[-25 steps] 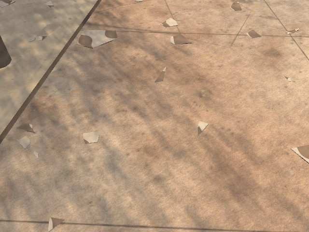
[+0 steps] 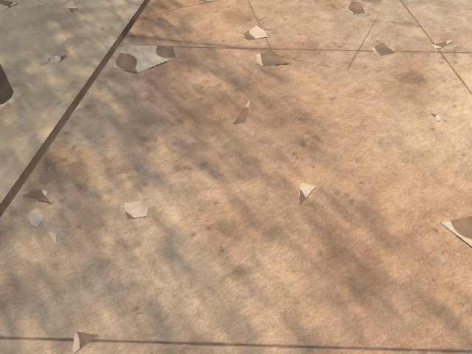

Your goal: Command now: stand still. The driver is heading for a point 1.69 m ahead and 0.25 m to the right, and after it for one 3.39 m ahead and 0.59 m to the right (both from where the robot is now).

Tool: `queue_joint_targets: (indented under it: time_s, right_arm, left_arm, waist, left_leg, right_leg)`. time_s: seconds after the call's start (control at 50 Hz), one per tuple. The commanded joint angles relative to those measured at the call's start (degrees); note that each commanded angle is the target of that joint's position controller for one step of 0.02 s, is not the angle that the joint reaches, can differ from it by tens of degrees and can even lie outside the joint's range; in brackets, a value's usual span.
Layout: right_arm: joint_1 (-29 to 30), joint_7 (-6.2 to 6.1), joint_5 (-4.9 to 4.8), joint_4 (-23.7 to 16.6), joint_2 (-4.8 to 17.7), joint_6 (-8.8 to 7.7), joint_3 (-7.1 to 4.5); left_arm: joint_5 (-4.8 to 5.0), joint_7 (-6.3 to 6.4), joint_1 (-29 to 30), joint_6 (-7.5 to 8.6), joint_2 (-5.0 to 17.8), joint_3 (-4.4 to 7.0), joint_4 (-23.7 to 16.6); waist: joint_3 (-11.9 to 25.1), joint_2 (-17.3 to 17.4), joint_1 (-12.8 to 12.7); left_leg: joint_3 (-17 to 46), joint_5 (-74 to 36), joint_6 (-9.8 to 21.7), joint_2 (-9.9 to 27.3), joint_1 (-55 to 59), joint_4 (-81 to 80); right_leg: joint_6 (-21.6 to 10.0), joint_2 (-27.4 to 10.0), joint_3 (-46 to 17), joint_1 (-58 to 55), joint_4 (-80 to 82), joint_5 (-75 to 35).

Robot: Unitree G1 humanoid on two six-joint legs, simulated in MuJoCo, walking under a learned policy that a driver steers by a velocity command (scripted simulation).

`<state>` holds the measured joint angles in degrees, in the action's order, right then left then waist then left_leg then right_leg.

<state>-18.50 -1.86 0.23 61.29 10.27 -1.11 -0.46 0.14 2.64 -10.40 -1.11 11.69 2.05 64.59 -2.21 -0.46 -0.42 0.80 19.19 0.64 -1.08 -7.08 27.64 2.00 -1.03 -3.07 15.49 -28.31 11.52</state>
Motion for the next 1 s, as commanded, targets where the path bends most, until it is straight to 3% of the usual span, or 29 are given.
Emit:
queue_joint_targets:
  time_s: [0.02, 0.1, 0.12, 0.16, 0.2, 0.22, 0.24, 0.28, 0.32, 0.34, 0.36, 0.38, 0.4, 0.42, 0.44, 0.48, 0.54, 0.6, 0.68, 0.74, 0.78, 0.82, 0.84, 0.86, 0.88, 0.9, 0.92, 0.94, 1.0]
  right_arm:
    - [-4.36, -0.15, -0.04, -0.51, 5.19, -0.28, -0.77]
    - [-4.99, -0.15, -0.07, -0.15, 4.95, -0.28, -0.65]
    - [-6.13, -0.23, -0.11, 0.46, 4.59, -0.19, -0.58]
    - [-6.06, -0.62, -0.76, -0.01, 7.48, 0.14, -1.53]
    - [-7.77, -0.76, -1.50, -0.73, 10.83, -0.33, -2.66]
    - [-7.33, -0.74, -1.79, -1.09, 12.43, -0.88, -3.38]
    - [-6.35, -0.66, -1.67, -1.59, 11.94, -1.48, -3.44]
    - [-4.17, -0.21, -1.89, -2.58, 10.37, -2.20, -3.27]
    - [-1.38, 0.27, -2.41, -3.71, 9.98, -2.02, -3.14]
    - [0.06, 0.40, -2.13, -4.61, 9.62, -2.36, -2.90]
    - [1.06, 0.46, -1.69, -6.29, 6.01, -3.11, -1.93]
    - [1.22, 0.41, -2.12, -7.93, 4.18, -4.18, -1.55]
    - [1.50, 0.80, -3.15, -8.00, 6.35, -4.81, -2.15]
    - [2.08, 1.39, -3.31, -7.89, 6.76, -5.27, -2.22]
    - [2.37, 1.46, -2.79, -7.62, 7.03, -5.58, -2.57]
    - [3.91, 1.77, -1.97, -7.70, 8.81, -5.37, -3.75]
    - [7.40, 2.37, -1.60, -8.87, 6.12, -4.36, -3.45]
    - [16.46, 2.51, -1.49, -12.66, 4.67, -4.31, -2.56]
    - [23.95, 3.48, -1.95, -15.36, 5.17, -4.59, -1.91]
    - [26.24, 4.46, -2.12, -17.01, 6.30, -5.05, -1.94]
    - [22.45, 4.74, -2.03, -16.60, 8.66, -5.35, -2.94]
    - [6.56, 4.16, -2.24, -12.06, 13.01, -5.08, -5.40]
    - [-3.90, 3.52, -1.58, -9.75, 16.95, -4.74, -6.52]
    - [-8.18, 3.92, -0.65, -8.10, 20.65, -4.65, -7.05]
    - [-5.41, 3.93, -0.66, -8.31, 15.05, -4.76, -5.45]
    - [1.43, 3.75, -0.66, -9.33, 12.72, -5.09, -4.60]
    - [7.29, 3.87, -0.42, -10.72, 10.82, -5.43, -3.86]
    - [9.88, 4.27, -0.01, -10.79, 8.98, -5.73, -3.35]
    - [9.73, 4.48, 0.94, -8.47, 7.08, -6.16, -2.52]
  left_arm:
    - [0.01, 0.19, -1.36, 0.35, 5.52, 0.68, -1.26]
    - [0.03, 0.23, -1.99, 0.36, 5.29, 0.53, -1.11]
    - [0.01, 0.24, -2.95, 0.31, 4.57, 0.32, -0.59]
    - [0.45, 0.30, -2.93, 0.41, 4.82, 0.53, -0.69]
    - [0.52, -0.30, 0.50, 1.89, 4.04, 0.36, -2.76]
    - [0.70, -0.83, 1.77, 2.99, 3.23, 0.09, -3.76]
    - [1.06, -1.39, 2.04, 4.01, 3.23, 0.12, -4.30]
    - [1.79, -2.33, 0.49, 5.66, 3.25, 0.20, -4.67]
    - [1.80, -2.70, -8.65, 6.32, 3.70, 1.11, -0.89]
    - [1.38, -2.76, -14.97, 6.29, 5.56, 2.08, 1.01]
    - [1.37, -2.61, -23.20, 6.41, 11.40, 3.68, 2.05]
    - [0.66, -3.43, -27.31, 7.18, 13.06, 3.37, 2.34]
    - [0.31, -3.41, -20.86, 7.95, 9.35, 1.96, 0.77]
    - [0.44, -3.59, -15.70, 8.31, 7.02, 1.23, -1.27]
    - [0.37, -3.89, -12.43, 8.29, 6.60, 0.82, -2.57]
    - [0.05, -3.92, -12.64, 7.64, 4.03, -0.22, -2.94]
    - [-0.31, -2.83, -17.38, 6.86, 5.53, -0.36, -2.21]
    - [-0.57, -1.85, -17.36, 6.28, 7.41, -0.22, -3.35]
    - [0.17, -1.45, -20.18, 6.16, 8.58, 0.29, -3.37]
    - [0.77, -1.31, -20.32, 5.81, 8.97, 0.84, -3.22]
    - [0.49, -1.29, -18.67, 5.36, 10.36, 1.46, -3.90]
    - [-0.23, -1.39, -16.82, 4.40, 10.46, 1.51, -4.83]
    - [-0.98, -1.59, -16.86, 4.40, 8.62, 0.62, -6.40]
    - [-0.42, -2.59, -25.44, 5.84, -1.60, -1.98, -6.64]
    - [1.34, -2.82, -20.71, 7.70, 4.13, -0.68, -6.38]
    - [2.66, -2.75, -14.65, 8.64, 7.79, 0.38, -8.67]
    - [2.24, -2.13, -12.01, 8.84, 8.42, 0.52, -9.17]
    - [1.29, -1.49, -11.14, 8.32, 8.28, 1.19, -8.91]
    - [0.88, -0.97, -14.37, 5.79, 4.58, 1.30, -8.47]
  waist:
    - [-1.13, 0.67, 0.06]
    - [-1.24, 0.64, 0.11]
    - [-0.01, 1.10, 0.18]
    - [-2.71, 4.37, 0.73]
    - [-7.11, 9.48, 2.55]
    - [-9.37, 11.17, 2.84]
    - [-10.76, 10.74, 2.32]
    - [-10.87, 9.47, 0.44]
    - [-7.07, 6.53, -3.58]
    - [-4.12, 2.67, -5.95]
    - [-0.26, -11.99, -8.20]
    - [2.74, -17.83, -8.05]
    - [-1.42, -9.05, -4.39]
    - [-3.90, -5.48, -2.76]
    - [-4.37, -3.54, -1.48]
    - [-4.12, -4.09, -0.97]
    - [-3.52, -3.77, -1.59]
    - [-5.27, -2.94, -2.84]
    - [-6.93, -3.93, -4.18]
    - [-7.12, -4.06, -2.82]
    - [-3.02, -5.64, 0.45]
    - [7.24, -6.78, 8.62]
    - [14.97, -1.56, 11.79]
    - [25.82, 15.93, 6.18]
    - [22.72, 11.75, 7.85]
    - [12.34, 9.68, 5.96]
    - [8.84, 2.80, 3.55]
    - [6.38, 0.70, 1.49]
    - [5.31, 3.51, -2.23]
  left_leg:
    - [1.34, -6.94, 0.57, 1.80, -8.60, -7.04]
    - [1.19, -6.94, 0.55, 1.75, -8.65, -7.02]
    - [1.01, -1.02, 0.84, 1.47, -8.22, -7.81]
    - [4.47, 17.77, 3.71, 2.99, -9.92, -10.20]
    - [16.07, 30.11, 8.90, 11.56, -9.41, -16.61]
    - [22.26, 30.03, 11.78, 16.65, -10.03, -18.85]
    - [24.58, 26.90, 13.19, 18.97, -9.08, -19.34]
    - [21.03, 18.63, 11.72, 17.92, -6.64, -16.68]
    - [12.00, 10.33, 8.13, 11.45, -12.92, -9.79]
    - [7.23, 0.11, 6.28, 7.70, -16.95, -0.28]
    - [-2.04, -0.60, 2.23, 0.38, -26.70, 20.51]
    - [1.40, 12.24, 1.67, -2.97, -34.72, 35.41]
    - [5.56, 9.60, 3.05, 1.34, -38.92, 43.81]
    - [5.63, 3.28, 4.41, 4.10, -39.76, 45.05]
    - [4.48, -2.05, 4.96, 6.12, -39.18, 42.75]
    - [2.35, -7.63, 4.39, 8.13, -35.88, 37.21]
    - [-0.48, -11.12, 1.91, 8.20, -37.03, 32.18]
    - [-1.67, -16.34, 0.18, 7.36, -36.85, 19.86]
    - [-3.50, -21.61, 0.55, 4.99, -32.01, 8.72]
    - [-2.61, -20.36, 2.72, 4.45, -30.84, 4.32]
    - [-3.72, -17.17, 4.59, 2.12, -23.62, 3.52]
    - [-5.67, -15.55, 7.40, -1.26, -2.85, 3.83]
    - [6.60, -12.25, 10.91, 9.00, 15.75, 5.07]
    - [38.01, 2.86, 21.42, 23.84, 33.68, -4.32]
    - [44.14, 0.67, 19.59, 22.83, 29.96, -11.79]
    - [32.94, -12.12, 16.75, 21.53, 20.33, -11.14]
    - [23.21, -27.30, 15.22, 19.75, 10.29, -10.79]
    - [15.58, -37.80, 14.03, 17.16, 2.56, -11.08]
    - [6.32, -47.75, 13.58, 13.70, -6.93, -14.02]
  right_leg:
    - [-2.06, -0.30, 0.30, -5.85, 2.73, -7.35]
    - [-2.09, -0.25, 0.30, -5.71, 2.72, -7.37]
    - [-2.09, 0.64, 1.30, -6.18, 2.35, -1.95]
    - [-2.42, 4.11, 5.03, -1.34, -2.71, 14.64]
    - [-2.91, 4.24, 6.90, 7.88, -11.81, 15.68]
    - [-3.60, 1.68, 5.53, 10.55, -16.54, 12.59]
    - [-4.50, -0.28, 4.27, 13.40, -18.60, 12.67]
    - [-6.24, -1.76, 3.99, 12.67, -12.65, 15.23]
    - [-5.89, 2.32, 7.86, -5.96, -0.06, 6.35]
    - [-6.16, 0.77, 3.20, -14.64, 2.18, 4.36]
    - [-11.31, -10.96, -16.97, -23.66, 11.48, 11.17]
    - [-17.78, -20.68, -39.19, -26.68, 19.69, 16.10]
    - [-17.57, -22.02, -37.27, -22.79, 19.20, 18.38]
    - [-15.55, -19.25, -29.15, -19.31, 19.28, 17.14]
    - [-13.68, -16.60, -22.60, -17.29, 20.09, 13.00]
    - [-10.94, -11.91, -11.75, -15.58, 20.62, -0.28]
    - [-11.73, -10.55, -6.09, -16.26, 20.88, -12.96]
    - [-12.20, -10.19, -3.42, -13.60, 22.59, -14.56]
    - [-12.26, -10.80, -1.01, -13.19, 24.16, -13.45]
    - [-11.46, -13.12, 0.01, -18.65, 21.72, -18.60]
    - [-10.22, -13.81, 1.08, -21.96, 15.38, -34.76]
    - [-7.89, -10.74, 3.84, -18.66, -3.70, -49.35]
    - [-6.26, -7.74, 5.06, -4.55, -21.89, -32.85]
    - [-2.85, 4.59, 2.24, 16.08, -43.63, 13.91]
    - [-3.85, 3.70, -5.57, 21.83, -51.30, 20.07]
    - [-4.30, 0.99, -3.73, 25.06, -53.20, 16.89]
    - [-4.08, -2.24, -2.45, 21.25, -50.80, 12.06]
    - [-3.57, -3.87, -1.45, 17.56, -47.53, 10.50]
    - [-3.16, -5.16, -0.53, 9.62, -39.98, 8.62]
